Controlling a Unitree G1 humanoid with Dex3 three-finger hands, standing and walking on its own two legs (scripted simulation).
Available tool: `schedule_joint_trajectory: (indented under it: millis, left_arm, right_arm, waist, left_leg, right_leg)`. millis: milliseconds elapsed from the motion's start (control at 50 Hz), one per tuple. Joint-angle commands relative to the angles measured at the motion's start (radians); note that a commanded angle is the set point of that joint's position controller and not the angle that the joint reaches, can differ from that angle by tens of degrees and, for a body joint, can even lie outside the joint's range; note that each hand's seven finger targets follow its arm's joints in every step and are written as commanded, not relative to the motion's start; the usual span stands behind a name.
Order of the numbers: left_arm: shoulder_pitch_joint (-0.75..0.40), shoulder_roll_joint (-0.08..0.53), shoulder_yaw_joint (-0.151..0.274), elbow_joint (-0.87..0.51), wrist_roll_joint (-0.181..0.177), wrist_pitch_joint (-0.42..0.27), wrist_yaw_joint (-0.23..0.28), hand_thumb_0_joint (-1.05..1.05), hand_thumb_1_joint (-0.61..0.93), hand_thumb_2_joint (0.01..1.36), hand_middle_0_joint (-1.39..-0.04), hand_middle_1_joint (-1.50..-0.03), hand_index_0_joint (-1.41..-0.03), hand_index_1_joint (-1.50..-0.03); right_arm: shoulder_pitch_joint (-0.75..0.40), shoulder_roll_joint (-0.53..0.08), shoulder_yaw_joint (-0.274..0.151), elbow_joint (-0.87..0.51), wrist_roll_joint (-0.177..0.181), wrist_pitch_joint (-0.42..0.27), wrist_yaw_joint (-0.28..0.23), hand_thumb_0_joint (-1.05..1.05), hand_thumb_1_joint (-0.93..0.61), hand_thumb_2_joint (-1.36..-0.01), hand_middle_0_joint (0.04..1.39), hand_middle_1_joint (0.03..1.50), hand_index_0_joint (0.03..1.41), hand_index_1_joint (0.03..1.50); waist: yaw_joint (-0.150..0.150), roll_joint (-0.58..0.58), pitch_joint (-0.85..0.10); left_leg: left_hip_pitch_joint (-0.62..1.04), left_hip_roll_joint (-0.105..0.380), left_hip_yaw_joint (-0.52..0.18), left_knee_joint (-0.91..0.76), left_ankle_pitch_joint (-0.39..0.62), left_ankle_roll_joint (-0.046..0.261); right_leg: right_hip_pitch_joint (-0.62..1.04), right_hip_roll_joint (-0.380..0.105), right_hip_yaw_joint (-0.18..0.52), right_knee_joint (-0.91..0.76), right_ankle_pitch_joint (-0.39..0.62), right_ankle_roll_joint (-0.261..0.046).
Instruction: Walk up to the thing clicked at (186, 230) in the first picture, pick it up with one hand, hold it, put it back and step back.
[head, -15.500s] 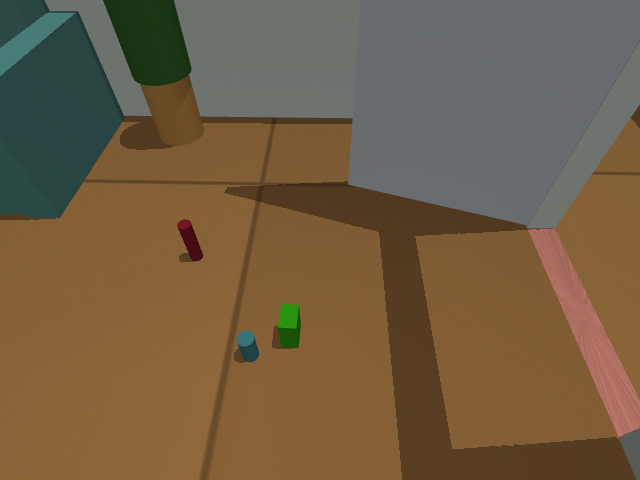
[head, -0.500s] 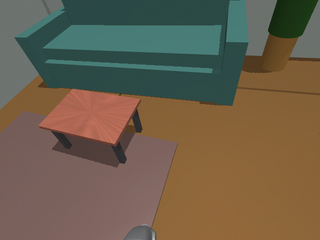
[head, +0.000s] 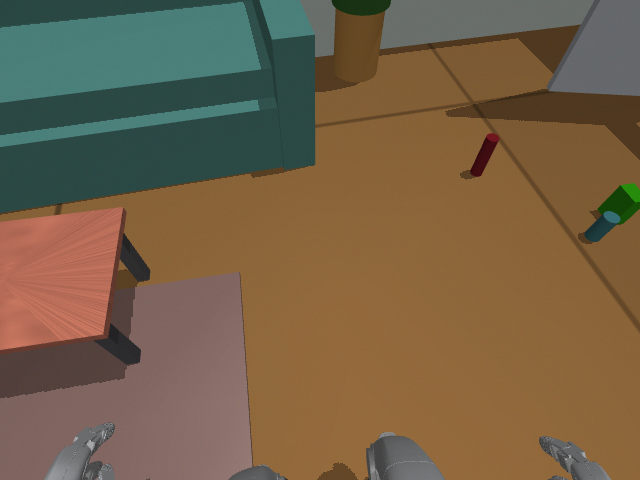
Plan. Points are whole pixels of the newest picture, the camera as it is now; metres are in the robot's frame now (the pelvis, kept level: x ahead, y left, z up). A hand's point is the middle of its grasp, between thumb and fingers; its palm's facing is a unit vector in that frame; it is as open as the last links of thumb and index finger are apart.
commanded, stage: walk up
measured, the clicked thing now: (484, 155) +1.29 -0.75 -0.67
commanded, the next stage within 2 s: stand in 1.82 s
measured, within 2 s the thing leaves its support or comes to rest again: neither
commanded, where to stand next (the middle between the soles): +0.10 -0.01 m, yaw -38 degrees
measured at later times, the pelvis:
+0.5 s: pelvis -0.01 +0.03 -0.03, yaw -20 degrees
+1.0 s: pelvis -0.01 +0.01 -0.02, yaw -33 degrees
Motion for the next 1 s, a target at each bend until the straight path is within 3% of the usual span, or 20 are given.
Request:
schedule_joint_trajectory:
  millis: [0,80,100,120,140,200,340,400,440,460,560,640,700,720,740,760,780,820,900,980]
  left_arm:
    - [0.046,0.114,0.048,-0.069,0.008,-0.025,0.009,0.000,0.900,0.900,-0.200,-0.300,-0.200,-0.300]
    - [0.124,0.140,0.075,-0.041,0.022,-0.043,0.022,0.000,0.900,0.900,-0.200,-0.300,-0.200,-0.300]
    - [0.187,0.200,0.100,-0.026,0.030,-0.054,0.031,0.000,0.900,0.900,-0.200,-0.300,-0.200,-0.300]
    - [0.183,0.287,0.119,-0.052,0.039,-0.067,0.042,0.000,0.900,0.900,-0.200,-0.300,-0.200,-0.300]
    - [0.151,0.315,0.118,-0.069,0.033,-0.061,0.044,0.000,0.900,0.900,-0.200,-0.300,-0.200,-0.300]
    - [0.036,0.215,0.085,-0.082,0.017,-0.057,0.060,0.000,0.900,0.900,-0.200,-0.300,-0.200,-0.300]
    - [0.056,0.211,0.091,-0.092,0.036,-0.043,0.049,0.000,0.900,0.900,-0.200,-0.300,-0.200,-0.300]
    - [-0.012,0.160,0.077,-0.105,0.017,-0.022,0.040,0.000,0.900,0.900,-0.200,-0.300,-0.200,-0.300]
    - [0.037,0.121,0.059,-0.095,0.021,-0.017,0.050,0.000,0.900,0.900,-0.200,-0.300,-0.200,-0.300]
    - [0.025,0.203,0.074,-0.078,0.035,-0.021,0.056,0.000,0.900,0.900,-0.200,-0.300,-0.200,-0.300]
    - [0.087,0.170,0.096,0.020,0.015,-0.024,-0.006,0.000,0.900,0.900,-0.200,-0.300,-0.200,-0.300]
    - [0.073,0.149,0.089,0.032,0.020,-0.034,-0.019,0.000,0.900,0.900,-0.200,-0.300,-0.200,-0.300]
    - [0.163,0.130,0.090,0.093,0.029,-0.054,0.004,0.000,0.900,0.900,-0.200,-0.300,-0.200,-0.300]
    - [0.191,0.158,0.100,0.111,0.035,-0.064,0.016,0.000,0.900,0.900,-0.200,-0.300,-0.200,-0.300]
    - [0.219,0.222,0.118,0.108,0.045,-0.072,0.027,0.000,0.900,0.900,-0.200,-0.300,-0.200,-0.300]
    - [0.173,0.308,0.122,0.075,0.047,-0.076,0.035,0.000,0.900,0.900,-0.200,-0.300,-0.200,-0.300]
    - [0.144,0.314,0.122,0.061,0.041,-0.075,0.035,0.000,0.900,0.900,-0.200,-0.300,-0.200,-0.300]
    - [0.092,0.222,0.090,0.065,0.019,-0.079,0.042,0.000,0.900,0.900,-0.200,-0.300,-0.200,-0.300]
    - [0.069,0.209,0.068,0.065,0.024,-0.081,0.043,0.000,0.900,0.900,-0.200,-0.300,-0.200,-0.300]
    - [0.011,0.144,0.033,0.061,0.006,-0.067,0.043,0.000,0.900,0.900,-0.200,-0.300,-0.200,-0.300]
  right_arm:
    - [0.020,-0.243,-0.093,-0.092,-0.005,-0.004,-0.015,0.000,-0.900,-0.900,0.200,0.300,0.200,0.300]
    - [-0.005,-0.227,-0.091,-0.109,0.008,0.011,-0.009,0.000,-0.900,-0.900,0.200,0.300,0.200,0.300]
    - [0.002,-0.184,-0.077,-0.115,0.015,0.011,-0.012,0.000,-0.900,-0.900,0.200,0.300,0.200,0.300]
    - [-0.009,-0.106,-0.052,-0.140,0.022,0.010,-0.009,0.000,-0.900,-0.900,0.200,0.300,0.200,0.300]
    - [-0.084,-0.189,-0.071,-0.144,0.017,0.015,-0.033,0.000,-0.900,-0.900,0.200,0.300,0.200,0.300]
    - [-0.030,-0.196,-0.078,-0.055,0.029,0.009,-0.034,0.000,-0.900,-0.900,0.200,0.300,0.200,0.300]
    - [-0.005,-0.181,-0.080,-0.012,0.006,-0.007,-0.047,0.000,-0.900,-0.900,0.200,0.300,0.200,0.300]
    - [0.135,-0.174,-0.089,0.045,-0.009,-0.037,-0.054,0.000,-0.900,-0.900,0.200,0.300,0.200,0.300]
    - [0.081,-0.344,-0.128,0.017,-0.016,-0.045,-0.060,0.000,-0.900,-0.900,0.200,0.300,0.200,0.300]
    - [0.022,-0.382,-0.144,0.003,-0.006,-0.045,-0.053,0.000,-0.900,-0.900,0.200,0.300,0.200,0.300]
    - [-0.011,-0.288,-0.105,0.017,-0.021,-0.057,-0.049,0.000,-0.900,-0.900,0.200,0.300,0.200,0.300]
    - [0.016,-0.309,-0.105,0.008,-0.034,-0.043,-0.031,0.000,-0.900,-0.900,0.200,0.300,0.200,0.300]
    - [0.002,-0.280,-0.089,0.008,-0.024,-0.020,-0.025,0.000,-0.900,-0.900,0.200,0.300,0.200,0.300]
    - [0.025,-0.225,-0.071,0.012,-0.021,-0.013,-0.025,0.000,-0.900,-0.900,0.200,0.300,0.200,0.300]
    - [0.037,-0.155,-0.046,-0.004,-0.014,-0.012,-0.026,0.000,-0.900,-0.900,0.200,0.300,0.200,0.300]
    - [-0.053,-0.153,-0.043,-0.031,-0.006,-0.010,-0.034,0.000,-0.900,-0.900,0.200,0.300,0.200,0.300]
    - [-0.069,-0.227,-0.065,-0.014,-0.011,-0.012,-0.047,0.000,-0.900,-0.900,0.200,0.300,0.200,0.300]
    - [0.002,-0.209,-0.058,0.051,0.004,-0.022,-0.038,0.000,-0.900,-0.900,0.200,0.300,0.200,0.300]
    - [0.035,-0.193,-0.054,0.096,-0.001,-0.026,-0.036,0.000,-0.900,-0.900,0.200,0.300,0.200,0.300]
    - [0.073,-0.203,-0.064,0.135,-0.011,-0.038,-0.042,0.000,-0.900,-0.900,0.200,0.300,0.200,0.300]
  waist:
    - [-0.006,0.167,-0.186]
    - [0.065,0.124,-0.215]
    - [0.106,-0.033,-0.239]
    - [0.100,-0.277,-0.198]
    - [0.117,-0.228,-0.193]
    - [0.041,-0.117,-0.163]
    - [0.059,-0.195,-0.167]
    - [-0.021,-0.104,-0.199]
    - [-0.007,0.209,-0.186]
    - [0.004,0.179,-0.133]
    - [0.032,0.173,-0.094]
    - [0.014,0.211,-0.115]
    - [0.066,0.156,-0.157]
    - [0.082,0.049,-0.168]
    - [0.095,-0.129,-0.156]
    - [0.108,-0.269,-0.097]
    - [0.104,-0.185,-0.058]
    - [0.055,-0.097,-0.097]
    - [0.039,-0.182,-0.141]
    - [-0.015,-0.067,-0.162]
  left_leg:
    - [0.110,0.249,-0.163,-0.083,0.486,0.130]
    - [-0.014,0.218,-0.083,0.123,0.317,0.060]
    - [-0.174,0.146,-0.047,0.349,0.220,0.010]
    - [-0.466,-0.029,-0.040,0.520,-0.287,-0.065]
    - [-0.425,-0.007,-0.179,0.551,-0.408,-0.066]
    - [-0.340,0.008,-0.187,0.497,-0.246,-0.061]
    - [-0.150,-0.067,-0.166,0.304,-0.204,-0.025]
    - [0.166,-0.089,-0.189,-0.023,-0.048,-0.003]
    - [0.136,0.382,-0.768,-0.296,-0.196,0.159]
    - [0.030,0.460,-0.848,-0.329,-0.213,0.264]
    - [0.007,0.180,-0.368,-0.233,-0.212,0.134]
    - [-0.001,0.214,-0.323,-0.227,-0.279,0.153]
    - [-0.066,0.179,-0.221,-0.053,-0.133,0.108]
    - [-0.137,0.136,-0.163,0.087,-0.134,0.071]
    - [-0.281,0.068,-0.101,0.293,-0.178,0.012]
    - [-0.434,-0.038,-0.120,0.387,-0.295,-0.036]
    - [-0.369,0.023,-0.221,0.435,-0.303,-0.039]
    - [-0.327,0.030,-0.216,0.381,-0.238,-0.033]
    - [-0.110,-0.017,-0.159,0.249,-0.153,-0.024]
    - [0.157,0.003,-0.231,-0.061,0.017,0.013]
  right_leg:
    - [0.052,0.033,-0.066,-0.105,0.010,-0.024]
    - [0.283,0.062,-0.056,-0.405,0.078,-0.072]
    - [0.436,-0.005,0.149,-0.490,0.025,-0.123]
    - [0.521,-0.265,0.595,-0.516,0.240,-0.233]
    - [0.369,-0.349,0.708,-0.508,0.362,-0.366]
    - [0.300,-0.185,0.419,-0.421,0.436,-0.241]
    - [0.109,-0.116,0.446,-0.368,0.378,-0.238]
    - [-0.087,-0.033,0.330,-0.193,0.309,-0.150]
    - [-0.256,0.134,0.171,0.163,-0.161,-0.029]
    - [-0.215,0.077,0.190,0.285,-0.185,-0.024]
    - [-0.112,0.024,0.086,0.130,-0.035,-0.020]
    - [0.016,0.019,-0.008,-0.091,-0.115,-0.013]
    - [0.246,0.061,-0.067,-0.390,0.041,-0.032]
    - [0.346,0.064,-0.024,-0.457,0.047,-0.043]
    - [0.408,-0.076,0.276,-0.551,-0.083,-0.097]
    - [0.311,-0.283,0.674,-0.616,-0.128,-0.243]
    - [0.228,-0.333,0.694,-0.574,-0.016,-0.311]
    - [0.293,-0.221,0.463,-0.473,0.241,-0.253]
    - [0.148,-0.154,0.357,-0.416,0.441,-0.209]
    - [-0.049,-0.075,0.244,-0.267,0.300,-0.120]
